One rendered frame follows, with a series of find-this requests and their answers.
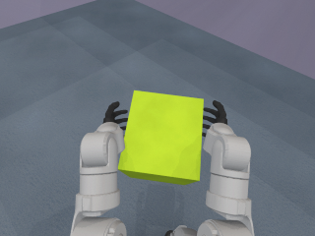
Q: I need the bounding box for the robot right upper arm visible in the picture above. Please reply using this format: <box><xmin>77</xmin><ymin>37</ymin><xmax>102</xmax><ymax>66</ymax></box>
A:
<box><xmin>197</xmin><ymin>219</ymin><xmax>252</xmax><ymax>236</ymax></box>

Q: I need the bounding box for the robot right shin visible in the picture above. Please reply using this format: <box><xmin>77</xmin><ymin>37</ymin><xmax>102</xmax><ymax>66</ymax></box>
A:
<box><xmin>174</xmin><ymin>225</ymin><xmax>187</xmax><ymax>231</ymax></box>

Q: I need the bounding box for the robot left forearm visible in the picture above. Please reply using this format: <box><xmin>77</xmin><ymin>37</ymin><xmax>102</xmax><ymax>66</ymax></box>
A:
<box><xmin>70</xmin><ymin>122</ymin><xmax>125</xmax><ymax>236</ymax></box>

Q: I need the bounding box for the carton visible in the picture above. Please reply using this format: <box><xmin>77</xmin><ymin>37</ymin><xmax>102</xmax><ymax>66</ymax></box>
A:
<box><xmin>118</xmin><ymin>90</ymin><xmax>204</xmax><ymax>185</ymax></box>

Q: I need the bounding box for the robot right forearm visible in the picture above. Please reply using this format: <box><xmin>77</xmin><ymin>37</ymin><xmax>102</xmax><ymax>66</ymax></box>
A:
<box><xmin>203</xmin><ymin>123</ymin><xmax>255</xmax><ymax>236</ymax></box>

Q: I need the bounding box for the left robot hand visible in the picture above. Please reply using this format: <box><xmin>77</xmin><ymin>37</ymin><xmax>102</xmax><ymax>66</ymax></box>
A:
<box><xmin>103</xmin><ymin>101</ymin><xmax>128</xmax><ymax>137</ymax></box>

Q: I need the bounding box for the right robot hand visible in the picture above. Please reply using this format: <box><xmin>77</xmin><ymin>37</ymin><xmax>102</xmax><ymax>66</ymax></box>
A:
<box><xmin>202</xmin><ymin>100</ymin><xmax>227</xmax><ymax>137</ymax></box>

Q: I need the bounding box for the robot left upper arm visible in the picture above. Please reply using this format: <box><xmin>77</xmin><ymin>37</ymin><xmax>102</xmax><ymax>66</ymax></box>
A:
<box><xmin>72</xmin><ymin>216</ymin><xmax>127</xmax><ymax>236</ymax></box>

